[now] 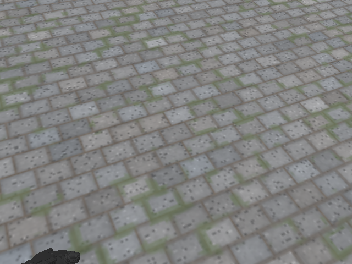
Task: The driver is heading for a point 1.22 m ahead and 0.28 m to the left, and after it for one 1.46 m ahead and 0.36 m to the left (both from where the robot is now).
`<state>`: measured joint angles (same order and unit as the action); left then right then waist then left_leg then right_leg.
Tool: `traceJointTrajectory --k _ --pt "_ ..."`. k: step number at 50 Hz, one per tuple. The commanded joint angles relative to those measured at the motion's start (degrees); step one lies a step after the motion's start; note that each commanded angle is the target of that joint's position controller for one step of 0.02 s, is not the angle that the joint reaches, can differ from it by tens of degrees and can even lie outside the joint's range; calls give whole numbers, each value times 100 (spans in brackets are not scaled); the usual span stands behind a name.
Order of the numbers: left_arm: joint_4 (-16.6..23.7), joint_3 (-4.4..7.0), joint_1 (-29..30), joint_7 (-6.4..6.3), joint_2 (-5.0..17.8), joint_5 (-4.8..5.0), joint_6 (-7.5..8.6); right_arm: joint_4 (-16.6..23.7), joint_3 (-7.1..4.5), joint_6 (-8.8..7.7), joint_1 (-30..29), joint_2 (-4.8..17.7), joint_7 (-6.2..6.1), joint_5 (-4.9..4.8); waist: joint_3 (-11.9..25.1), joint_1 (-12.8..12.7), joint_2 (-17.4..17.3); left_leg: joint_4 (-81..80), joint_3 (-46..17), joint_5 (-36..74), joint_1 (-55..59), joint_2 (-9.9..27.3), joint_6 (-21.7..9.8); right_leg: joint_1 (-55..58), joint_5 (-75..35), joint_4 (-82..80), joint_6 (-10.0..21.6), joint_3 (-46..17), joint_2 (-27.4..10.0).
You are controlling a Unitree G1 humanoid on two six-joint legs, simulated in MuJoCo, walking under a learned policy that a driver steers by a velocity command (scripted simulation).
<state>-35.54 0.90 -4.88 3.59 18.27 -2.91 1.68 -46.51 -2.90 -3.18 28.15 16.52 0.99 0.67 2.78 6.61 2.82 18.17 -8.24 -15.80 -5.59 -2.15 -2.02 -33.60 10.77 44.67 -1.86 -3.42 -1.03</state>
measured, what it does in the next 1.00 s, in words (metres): walks ahead, turning left: right foot, then left foot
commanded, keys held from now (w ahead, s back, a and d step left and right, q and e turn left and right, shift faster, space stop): w+q+shift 0.54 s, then w+e+shift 0.46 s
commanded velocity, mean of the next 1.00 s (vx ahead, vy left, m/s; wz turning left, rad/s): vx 0.98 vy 0.00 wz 0.33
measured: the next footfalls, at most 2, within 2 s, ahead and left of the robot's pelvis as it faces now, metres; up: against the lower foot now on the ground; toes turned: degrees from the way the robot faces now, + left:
right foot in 0.12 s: +0.19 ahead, -0.14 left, +0.00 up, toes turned +7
left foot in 0.56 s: +0.55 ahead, +0.20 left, +0.00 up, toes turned +31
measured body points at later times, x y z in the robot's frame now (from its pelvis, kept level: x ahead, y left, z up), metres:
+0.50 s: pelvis +0.35 +0.05 -0.04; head +0.38 +0.07 +0.40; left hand +0.21 +0.30 -0.17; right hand +0.69 -0.09 -0.09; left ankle +0.51 +0.19 -0.72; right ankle +0.15 -0.15 -0.74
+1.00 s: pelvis +0.78 +0.25 -0.04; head +0.80 +0.26 +0.41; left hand +0.85 +0.53 -0.14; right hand +0.86 -0.01 -0.17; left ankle +0.53 +0.18 -0.72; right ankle +0.96 +0.27 -0.73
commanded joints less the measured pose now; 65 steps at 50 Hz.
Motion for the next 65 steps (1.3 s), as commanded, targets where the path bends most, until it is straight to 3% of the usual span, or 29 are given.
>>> traceJointTrajectory --k 1,5,6,7,8,9,11,15,20,24,26,27,28,29,30,32,35,38,42,46,49,50,51,52,53,54,56,59,65 --pt "680 -23 943 -7 218 90 160 395 -312 -75 -349 1064 -11 -4 -683 -156 -1236 -982 -1432 -259 -723 897 -943 459 134 -964 -60 428 262" --pt "338 123 -251 -265 523 81 296 224 -348 -77 -354 1046 3 -70 -58 -857 -877 398 -1181 1861 -1342 707 -731 3290 11 -1973 263 332 385" --pt "132 279 -1275 -396 891 -25 337 299 -338 -170 -583 989 35 -153 577 -1477 -457 1877 -789 1834 -2165 359 -565 4804 430 -1943 474 -226 -279" --pt "26 472 -2322 -509 1460 -179 314 577 -185 -264 -536 395 23 -357 1647 -1871 853 3829 5 -178 -3646 -145 -352 6510 2874 -2385 868 -2313 -2057" --pt "-19 500 -2086 -528 1486 -99 237 727 -143 -188 -652 478 -23 -266 1589 -1605 1089 4853 346 -1060 -4215 -49 -394 5753 3874 -2945 1091 -3779 -2588" --pt "47 365 -1569 -521 924 -96 230 652 -179 -81 -965 610 -29 -121 737 -1390 443 5337 327 -625 -4444 305 -422 4981 3458 -2848 1072 -3199 -2343" --pt "-58 229 -1317 -475 383 -29 261 593 -176 37 -1105 501 119 22 -11 -1112 173 5198 428 -263 -4299 611 -336 4036 2066 -3167 931 -1812 -1819" --pt "-442 214 -1488 -414 232 145 440 886 -105 292 -1684 232 324 136 -803 -822 398 5282 496 190 -4759 869 -201 3426 481 -3661 826 -449 -1561" --pt "-705 243 -1148 -405 300 133 590 1361 24 313 -2598 279 504 106 -1228 -499 184 3699 1082 1476 -3867 833 -332 2607 -1206 -4216 579 1378 -1134" --pt "-889 372 -1575 -457 891 132 503 1307 47 266 -2512 377 471 62 -746 -318 160 2746 2007 1261 -2316 9 -834 3380 -6085 -2991 478 1911 -1186" --pt "-762 494 -1350 -503 1307 60 281 852 -154 241 -737 803 349 33 363 617 355 2728 1884 485 -331 -424 -1069 3267 -7237 -470 539 1786 -1400" --pt "-696 480 -1296 -485 1262 29 243 464 -341 256 374 1145 224 73 937 1031 64 2338 1447 271 1402 -518 -1196 2319 -6000 1376 456 1714 -1261" --pt "-695 316 -1382 -386 507 9 276 437 -497 349 -100 1513 84 -21 590 489 -1405 1782 -22 -301 2155 340 -1259 599 637 3786 282 1622 -105" --pt "-34 142 -2060 -355 292 217 383 852 -530 364 -567 2138 71 170 1927 -236 -2106 526 -3546 -663 3549 2059 -2309 -1154 1807 5377 155 492 266" --pt "-97 188 -1222 -381 733 177 472 905 -516 399 -396 1714 -29 147 1738 251 -621 -133 -3555 -1146 3099 1936 -2045 -1438 957 5206 251 12 -32" --pt "-225 89 -1122 -394 491 193 426 619 -341 188 -786 1189 -114 175 198 -372 148 -264 -2307 -598 863 1740 -1555 -996 629 4191 349 47 -596" --pt "-621 56 -1538 -230 263 150 16 473 -130 -171 -1087 694 -83 157 -439 -895 96 -802 -808 -239 -1059 1275 -1102 144 554 3239 383 -254 -784" --pt "-479 60 -777 -162 134 256 -66 245 -120 -369 -774 629 23 65 -1081 -688 -234 -1275 266 1090 -969 997 -616 -553 -335 2132 429 -185 -680" --pt "-362 12 -15 -47 -37 287 66 149 -18 -485 -658 441 23 -10 -1085 -508 -294 -1427 1600 3554 -354 586 -123 -440 -1807 459 648 689 -311" --pt "-428 -15 39 59 -2 274 113 18 -14 -513 -533 717 -185 1 -674 -627 -606 -1144 2032 6506 887 891 170 283 -2322 -674 945 1321 230" --pt "-891 204 -1581 -29 597 264 2 130 -156 -217 -932 1169 -423 168 230 -1595 -1034 1163 2071 8905 1462 1213 303 1755 -1055 -597 1160 1477 843" --pt "-1260 351 -2840 -89 853 260 -27 261 -202 -103 -1332 1274 -451 242 634 -2206 -993 2816 1972 8727 966 1280 258 2860 -582 -668 1410 1148 800" --pt "-1470 525 -3753 -189 1062 290 -54 302 -232 -36 -1763 1289 -399 207 664 -2793 -505 5472 2119 6228 -11 713 201 3802 -303 -1254 1818 574 491" --pt "-1577 554 -3238 -251 1121 351 -136 601 79 -193 -2046 131 -242 326 28 -1955 1139 7581 1641 -937 -2694 -356 208 4581 -1039 -529 2009 -530 -54" --pt "-1241 604 -2526 -268 1484 188 -141 1157 207 -316 -1314 9 -159 76 1015 -1159 1445 8434 444 -1503 -4465 -440 376 5628 574 -1835 3251 -3675 -1084" --pt "-990 580 -2262 -296 1055 170 -129 1153 253 -464 -1593 397 -130 186 734 -1309 88 7718 27 -860 -4646 -49 180 5166 1946 -3043 3028 -4470 -1340" --pt "-1120 471 -1932 -327 642 179 -49 1145 246 -466 -1897 558 -98 278 -479 -729 -1001 6322 142 -313 -4001 463 174 3172 1612 -3409 2398 -3520 -927" --pt "-1061 423 -1766 -338 693 241 218 1242 353 -76 -1972 462 -61 417 -916 -400 -852 5002 427 -317 -3106 801 476 1441 670 -3599 2201 -2402 -213" --pt "-1220 578 -2343 -289 874 381 209 1789 517 -129 -3350 108 6 165 -737 -1224 -235 1851 1131 2149 -2115 220 473 1730 -3483 -2878 1373 -1496 437"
